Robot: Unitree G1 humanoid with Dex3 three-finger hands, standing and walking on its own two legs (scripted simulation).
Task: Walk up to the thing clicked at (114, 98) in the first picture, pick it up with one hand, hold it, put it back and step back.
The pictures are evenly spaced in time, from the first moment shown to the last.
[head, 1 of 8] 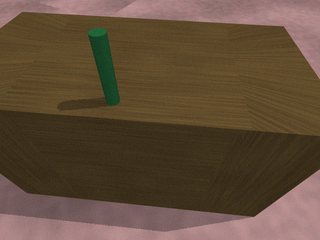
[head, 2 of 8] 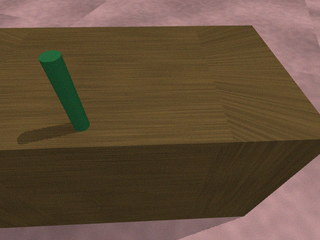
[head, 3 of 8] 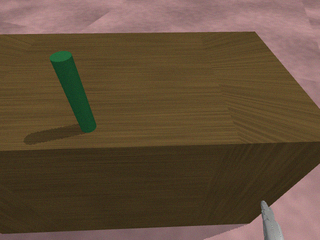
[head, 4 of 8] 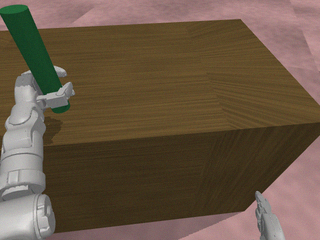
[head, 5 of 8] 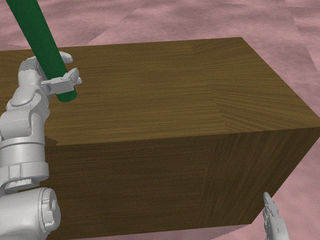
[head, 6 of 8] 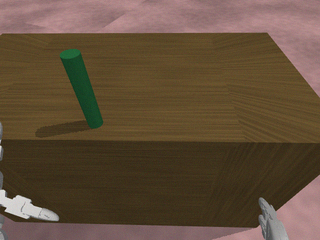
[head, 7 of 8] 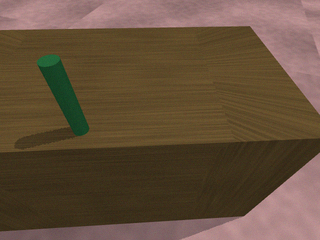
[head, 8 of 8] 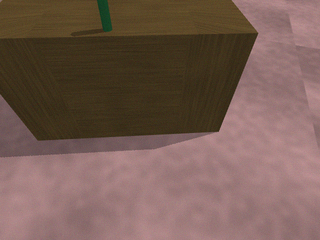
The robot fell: no
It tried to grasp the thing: yes
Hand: left
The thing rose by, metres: 0.26
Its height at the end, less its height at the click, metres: +0.00
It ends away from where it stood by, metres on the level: 0.01
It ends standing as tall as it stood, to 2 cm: yes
